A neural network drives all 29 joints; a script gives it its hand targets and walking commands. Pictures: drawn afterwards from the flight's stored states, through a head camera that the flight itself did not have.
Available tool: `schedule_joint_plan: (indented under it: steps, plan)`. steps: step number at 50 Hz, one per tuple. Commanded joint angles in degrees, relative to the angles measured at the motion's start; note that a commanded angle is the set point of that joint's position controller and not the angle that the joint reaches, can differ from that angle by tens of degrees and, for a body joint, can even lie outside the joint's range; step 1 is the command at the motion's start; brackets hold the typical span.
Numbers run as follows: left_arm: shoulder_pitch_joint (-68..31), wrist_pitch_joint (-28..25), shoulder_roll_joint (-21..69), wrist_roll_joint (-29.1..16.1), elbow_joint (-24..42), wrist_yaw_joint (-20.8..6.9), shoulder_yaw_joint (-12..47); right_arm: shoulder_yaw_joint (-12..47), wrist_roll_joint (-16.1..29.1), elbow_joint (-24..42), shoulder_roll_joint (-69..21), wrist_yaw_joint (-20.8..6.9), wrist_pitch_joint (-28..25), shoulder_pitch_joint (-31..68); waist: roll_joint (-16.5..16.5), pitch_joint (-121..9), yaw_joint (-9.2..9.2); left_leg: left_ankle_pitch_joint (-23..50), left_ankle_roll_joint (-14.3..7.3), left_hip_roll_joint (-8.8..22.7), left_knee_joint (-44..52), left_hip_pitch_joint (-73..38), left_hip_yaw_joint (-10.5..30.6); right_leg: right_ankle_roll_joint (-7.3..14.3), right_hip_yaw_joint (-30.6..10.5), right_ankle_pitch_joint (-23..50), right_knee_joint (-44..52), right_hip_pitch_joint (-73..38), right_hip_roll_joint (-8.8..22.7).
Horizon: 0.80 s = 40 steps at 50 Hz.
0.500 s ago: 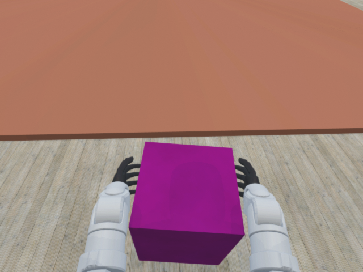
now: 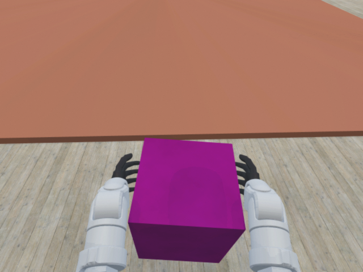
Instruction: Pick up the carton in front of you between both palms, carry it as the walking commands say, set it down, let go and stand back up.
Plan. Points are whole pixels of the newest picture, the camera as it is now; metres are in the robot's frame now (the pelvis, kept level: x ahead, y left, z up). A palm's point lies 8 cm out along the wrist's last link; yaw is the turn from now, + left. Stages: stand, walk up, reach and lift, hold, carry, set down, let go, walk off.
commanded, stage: hold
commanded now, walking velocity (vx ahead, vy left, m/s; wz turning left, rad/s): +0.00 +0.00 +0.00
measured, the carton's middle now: (183, 203) +0.29 +0.00 -0.02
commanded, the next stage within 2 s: carry in 0.16 s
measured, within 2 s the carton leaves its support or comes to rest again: neither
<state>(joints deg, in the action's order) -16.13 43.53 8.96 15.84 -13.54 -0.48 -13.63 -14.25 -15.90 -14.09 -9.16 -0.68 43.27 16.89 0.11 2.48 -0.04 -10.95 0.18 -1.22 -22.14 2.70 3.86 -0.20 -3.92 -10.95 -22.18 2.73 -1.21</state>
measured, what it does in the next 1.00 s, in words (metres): walks ahead: left foot, then right foot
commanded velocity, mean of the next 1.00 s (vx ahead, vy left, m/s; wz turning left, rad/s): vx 0.44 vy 0.00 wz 0.00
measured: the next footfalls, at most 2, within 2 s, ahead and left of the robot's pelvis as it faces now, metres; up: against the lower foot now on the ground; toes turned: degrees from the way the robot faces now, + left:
left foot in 0.60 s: +0.19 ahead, +0.10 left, +0.00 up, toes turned +10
right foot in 0.94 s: +0.48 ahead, -0.13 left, +0.00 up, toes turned -12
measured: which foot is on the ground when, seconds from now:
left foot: down 0.00-0.38, up 0.40-0.58, down 0.60-0.98, up 1.00-1.00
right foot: down 0.00-0.62, up 0.64-0.92, down 0.94-1.00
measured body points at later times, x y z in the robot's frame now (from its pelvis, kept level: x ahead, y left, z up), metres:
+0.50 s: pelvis +0.07 -0.02 +0.00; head +0.04 -0.02 +0.45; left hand +0.37 +0.13 +0.07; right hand +0.38 -0.17 +0.08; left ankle +0.06 +0.11 -0.72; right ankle +0.02 -0.13 -0.74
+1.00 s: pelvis +0.36 -0.04 -0.03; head +0.35 -0.05 +0.42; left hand +0.64 +0.11 +0.06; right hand +0.64 -0.20 +0.06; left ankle +0.17 +0.09 -0.71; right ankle +0.44 -0.12 -0.74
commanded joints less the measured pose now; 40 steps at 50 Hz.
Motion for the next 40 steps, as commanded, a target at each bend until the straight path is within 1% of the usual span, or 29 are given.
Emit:
schedule_joint_plan:
  steps: [1, 7, 8, 9, 10, 11, 12, 14, 15, 17, 18, 19, 20, 21, 22, 23, 24, 27, 28, 29, 30, 31, 32, 33, 34, 35, 36, 38, 40]
  plan:
    - [-31.12, -2.06, 51.25, -14.00, 1.50, -13.08, 30.32, 30.69, 13.83, 0.37, -51.91, -12.93, -1.66, 29.04, -0.11, -11.80, -0.01, 0.76, -0.31, -3.21, 3.94, -0.57, 0.16, 0.27, -0.09, 1.10, 3.89, -0.63, -3.18]
    - [-31.52, -2.14, 51.27, -13.53, 0.50, -13.23, 29.71, 29.99, 13.45, -0.63, -51.98, -13.03, -1.65, 29.33, -0.09, -12.06, 0.00, 1.50, -0.18, -3.21, 3.85, -0.81, 0.07, 0.20, -0.13, 1.69, 3.96, -0.71, -3.12]
    - [-32.56, -1.54, 51.14, -14.12, 0.59, -13.27, 30.82, 31.32, 14.01, -0.29, -51.49, -12.97, -1.22, 30.75, -1.59, -13.86, -0.07, -6.95, -0.97, 6.20, 0.94, 6.24, 0.65, 0.28, -0.34, -6.53, 0.71, 6.18, 6.52]
    - [-32.96, -1.51, 50.83, -14.62, 1.38, -13.15, 30.95, 31.32, 14.43, -0.16, -51.80, -12.86, -1.05, 31.04, -1.58, -14.35, 0.04, -17.94, -1.18, 6.05, 2.36, 7.46, 2.27, 0.60, -1.27, -17.18, 1.43, 8.19, 5.63]
    - [-33.35, -1.31, 51.14, -15.50, 2.74, -12.98, 32.10, 32.52, 15.19, 1.19, -52.03, -12.69, -0.87, 31.38, -1.51, -13.64, 0.00, -28.07, -1.40, 6.13, 3.40, 10.33, 2.90, 0.50, -0.91, -26.41, 1.27, 11.32, 4.82]
    - [-34.47, -1.05, 51.40, -16.27, 4.31, -12.75, 33.25, 33.73, 16.02, 2.79, -52.14, -12.42, -0.60, 32.18, -2.08, -13.21, -0.17, -32.13, -1.92, 6.66, 4.09, 11.54, 3.66, 0.42, -0.05, -29.10, -0.04, 13.23, 4.15]
    - [-34.87, -0.64, 51.60, -17.06, 5.81, -12.50, 34.44, 34.72, 16.76, 4.28, -52.15, -12.09, -0.19, 32.38, -3.23, -13.69, -0.29, -29.59, -2.54, 7.79, 4.56, 11.07, 4.74, 0.17, 1.58, -24.33, -3.24, 13.73, 3.39]
    - [-34.32, 0.94, 51.57, -19.30, 8.33, -11.96, 37.19, 36.99, 18.15, 6.89, -51.80, -11.15, 1.47, 29.97, -6.65, -18.13, -0.43, -23.19, -4.48, 10.63, 6.63, 8.76, 8.75, -0.50, 7.43, -11.47, -10.53, 13.13, 0.61]
    - [-34.10, 2.12, 51.27, -20.59, 9.64, -11.80, 38.62, 38.01, 18.78, 8.34, -51.44, -10.63, 2.71, 28.96, -8.02, -19.09, -0.34, -23.93, -5.62, 11.54, 6.88, 8.54, 9.77, -0.42, 8.64, -11.76, -8.70, 13.45, 0.09]
    - [-34.34, 5.07, 50.79, -23.23, 12.38, -11.43, 41.25, 40.41, 20.74, 12.59, -49.80, -9.70, 5.94, 30.08, -7.69, -18.85, -0.10, -28.12, -5.57, 10.93, 5.47, 13.59, 7.65, 0.07, 8.53, -14.65, -3.86, 9.61, 0.70]
    - [-35.01, 6.68, 50.38, -24.42, 13.29, -11.26, 41.96, 41.26, 21.90, 14.21, -48.70, -9.46, 7.67, 30.91, -4.85, -17.83, 0.05, -27.43, -4.13, 9.04, 2.28, 17.61, 4.13, 0.50, 6.05, -16.16, -1.01, 6.52, 2.48]
    - [-33.49, 8.50, 49.48, -25.30, 13.85, -10.86, 42.67, 42.68, 23.37, 15.63, -48.26, -9.17, 9.60, 30.77, 2.24, -17.01, 0.69, -23.85, -1.97, 5.82, -6.44, 22.55, -1.14, 2.36, -2.59, -21.41, 4.28, 3.64, 8.26]
    - [-31.91, 10.36, 47.82, -25.92, 14.80, -10.34, 43.07, 43.83, 24.88, 16.73, -48.17, -8.94, 11.53, 30.65, 12.27, -16.65, 1.32, -18.30, 0.08, 2.47, -19.85, 30.96, -7.05, 5.94, -16.29, -26.65, 10.39, -1.87, 16.50]
    - [-30.27, 12.13, 46.74, -26.61, 15.41, -9.78, 43.11, 44.93, 26.52, 17.98, -47.87, -8.93, 13.27, 31.49, 14.18, -13.66, 1.76, -18.46, 0.36, 2.36, -22.00, 39.16, -8.65, 9.66, -24.22, -21.56, 12.43, -5.20, 21.55]
    - [-30.17, 13.62, 46.28, -27.21, 18.17, -9.16, 43.56, 46.31, 28.58, 19.19, -48.58, -8.99, 14.88, 32.14, 10.97, -13.33, 1.96, -18.63, -0.32, 4.31, -21.59, 40.45, -6.92, 11.93, -24.05, -13.37, 11.62, -5.83, 22.37]
    - [-30.91, 15.08, 46.07, -28.09, 21.29, -8.64, 43.92, 47.24, 30.50, 20.00, -49.63, -9.00, 16.19, 32.15, 7.89, -15.01, 1.78, -17.75, -0.51, 4.58, -19.13, 38.89, -7.04, 11.42, -19.71, -7.70, 10.44, -6.65, 21.38]
    - [-31.21, 16.43, 46.48, -29.11, 24.28, -8.23, 44.75, 47.92, 31.81, 21.25, -50.26, -8.86, 17.27, 31.21, 6.82, -16.92, 1.77, -15.43, -0.33, 3.68, -16.56, 35.92, -8.50, 10.14, -14.53, -3.92, 9.43, -6.89, 19.62]
    - [-28.92, 20.01, 47.71, -31.54, 30.14, -7.84, 46.80, 48.70, 33.61, 25.22, -51.12, -8.25, 20.25, 26.87, 9.78, -20.46, 1.63, -8.66, 0.36, 0.41, -7.96, 25.78, -13.59, 7.35, -3.39, 2.75, 6.17, -4.77, 14.70]
    - [-27.05, 21.15, 48.11, -31.97, 31.18, -7.95, 47.19, 48.32, 33.30, 26.30, -51.17, -8.01, 21.17, 24.49, 9.05, -21.07, 1.20, -5.00, 0.45, -0.28, -2.87, 19.61, -15.50, 6.55, 0.05, 2.36, 3.62, -1.92, 13.26]
    - [-24.91, 22.16, 48.34, -32.33, 31.96, -8.13, 47.50, 47.86, 32.89, 27.35, -51.02, -7.81, 22.03, 22.54, 6.93, -22.33, 0.83, -0.51, 0.26, -0.21, 1.00, 9.13, -16.26, 5.43, 3.38, 0.69, -0.37, 4.27, 11.84]
    - [-23.41, 23.05, 48.13, -32.61, 32.74, -8.36, 47.65, 47.44, 32.40, 28.23, -50.71, -7.64, 22.84, 20.52, 4.05, -24.52, 0.11, 0.23, -0.80, 2.33, 1.97, -4.05, -13.86, 3.93, 6.09, 0.84, -6.38, 13.23, 10.64]
    - [-22.88, 24.06, 47.81, -32.98, 33.70, -8.76, 47.73, 46.81, 31.47, 29.07, -49.43, -7.34, 23.57, 18.42, -5.09, -26.85, -1.03, -11.12, -4.33, 12.89, 6.39, -15.09, 1.11, 1.32, 10.33, -5.15, -19.55, 24.60, 7.93]
    - [-24.72, 25.20, 48.04, -33.91, 35.18, -9.30, 48.11, 46.13, 29.30, 28.59, -48.42, -6.96, 23.86, 16.70, -17.79, -25.12, -1.62, -11.09, -11.63, 24.86, 8.58, -21.11, 21.71, -0.26, 12.49, -15.54, -30.57, 40.51, 2.80]
    - [-25.58, 25.78, 48.66, -34.63, 35.04, -9.85, 48.72, 46.56, 28.62, 30.55, -48.51, -6.64, 24.34, 17.47, -14.32, -22.22, -1.65, -5.41, -15.42, 27.63, 7.98, -19.52, 25.17, 0.82, 7.51, -20.05, -36.80, 45.93, 4.65]
    - [-25.08, 26.06, 48.91, -34.96, 35.02, -10.17, 48.24, 47.04, 29.42, 32.20, -50.97, -6.60, 24.98, 18.18, -8.17, -21.24, -1.57, -0.90, -15.27, 27.32, 7.72, -17.20, 22.02, 1.21, 6.07, -20.23, -40.31, 47.45, 6.78]
    - [-26.18, 26.25, 48.52, -35.60, 35.86, -10.26, 48.23, 47.41, 30.45, 34.37, -51.36, -6.61, 25.28, 20.81, -4.00, -21.06, -1.47, -0.13, -13.55, 25.77, 8.36, -15.30, 17.41, 1.32, 5.91, -18.34, -39.62, 47.04, 7.91]
    - [-26.69, 26.43, 48.31, -35.86, 36.45, -10.18, 48.22, 47.90, 31.26, 35.83, -51.35, -6.63, 25.57, 22.56, -2.29, -20.29, -1.43, -1.97, -11.81, 24.24, 10.04, -12.51, 12.85, 1.08, 6.14, -16.17, -35.95, 45.38, 8.53]
    - [-26.17, 26.74, 48.74, -35.76, 36.53, -9.72, 48.05, 48.33, 32.80, 36.74, -50.73, -6.79, 26.25, 23.82, -4.78, -19.16, -1.29, -0.74, -9.49, 20.44, 11.96, -8.63, 4.38, -0.04, 8.69, -9.91, -27.62, 40.48, 7.78]
    - [-23.84, 26.97, 48.21, -34.49, 35.76, -8.96, 47.41, 48.34, 33.58, 36.02, -49.59, -7.26, 26.91, 22.28, -6.91, -18.60, -1.09, 4.06, -8.10, 17.33, 11.29, -6.19, -1.91, -0.75, 11.37, -5.04, -19.80, 35.35, 6.13]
